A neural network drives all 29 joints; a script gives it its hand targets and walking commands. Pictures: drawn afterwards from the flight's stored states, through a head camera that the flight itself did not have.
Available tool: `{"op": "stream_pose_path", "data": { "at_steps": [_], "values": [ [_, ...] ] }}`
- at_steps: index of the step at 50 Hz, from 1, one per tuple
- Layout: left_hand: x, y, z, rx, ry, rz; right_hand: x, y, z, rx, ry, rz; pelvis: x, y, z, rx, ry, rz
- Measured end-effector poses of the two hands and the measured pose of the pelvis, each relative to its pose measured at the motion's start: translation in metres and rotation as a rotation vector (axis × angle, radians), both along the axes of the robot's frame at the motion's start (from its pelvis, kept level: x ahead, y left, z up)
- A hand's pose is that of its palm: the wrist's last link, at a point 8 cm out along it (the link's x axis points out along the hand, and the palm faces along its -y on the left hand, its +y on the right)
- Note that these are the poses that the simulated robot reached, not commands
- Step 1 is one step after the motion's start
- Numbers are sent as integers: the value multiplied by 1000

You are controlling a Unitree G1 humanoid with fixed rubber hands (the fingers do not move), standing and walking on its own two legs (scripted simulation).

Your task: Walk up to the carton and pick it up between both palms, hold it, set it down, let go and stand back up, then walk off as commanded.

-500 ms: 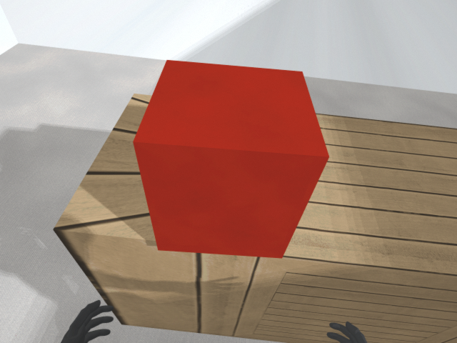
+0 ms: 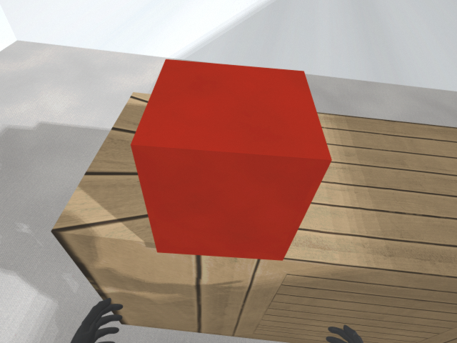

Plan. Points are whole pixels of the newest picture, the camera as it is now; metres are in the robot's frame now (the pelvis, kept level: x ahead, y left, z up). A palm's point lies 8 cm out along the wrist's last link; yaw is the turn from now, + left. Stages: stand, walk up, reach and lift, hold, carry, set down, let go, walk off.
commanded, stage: let go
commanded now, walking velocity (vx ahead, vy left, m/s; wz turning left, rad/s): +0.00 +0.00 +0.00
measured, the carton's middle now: (227, 165) +0.44 +0.02 +0.08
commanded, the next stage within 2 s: stand in 0.02 s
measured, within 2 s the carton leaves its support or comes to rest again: neither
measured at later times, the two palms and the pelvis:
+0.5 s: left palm out of the picture +0.10 +0.26 -0.09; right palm out of the picture +0.08 -0.31 -0.09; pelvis -0.01 -0.01 +0.00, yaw +0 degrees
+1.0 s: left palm out of the picture +0.07 +0.27 -0.10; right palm out of the picture +0.06 -0.31 -0.10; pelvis -0.03 -0.01 +0.00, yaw +0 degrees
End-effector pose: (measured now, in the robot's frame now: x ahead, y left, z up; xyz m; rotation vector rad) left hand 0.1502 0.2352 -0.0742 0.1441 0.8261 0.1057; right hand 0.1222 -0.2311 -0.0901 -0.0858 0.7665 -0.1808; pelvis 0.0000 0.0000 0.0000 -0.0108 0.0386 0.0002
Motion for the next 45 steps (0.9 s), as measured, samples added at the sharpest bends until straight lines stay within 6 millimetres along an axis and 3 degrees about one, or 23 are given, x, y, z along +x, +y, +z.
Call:
{"op": "stream_pose_path", "data": {
  "at_steps": [3,12,17,45],
  "values": [
    [0,2,1,16,-24,-5,-3,-5,-3,-26,49,29,-1,0,-1,2,-5,1],
    [-23,24,-5,111,-4,-11,-32,-59,-8,-141,245,15,-8,-6,-3,13,-25,2],
    [-36,27,-12,118,39,-7,-37,-78,-5,-179,272,11,-10,-8,-4,16,-29,1],
    [-73,32,-27,112,131,18,-58,-83,-5,-187,292,-2,-23,-8,-4,16,-47,1]
  ]
}}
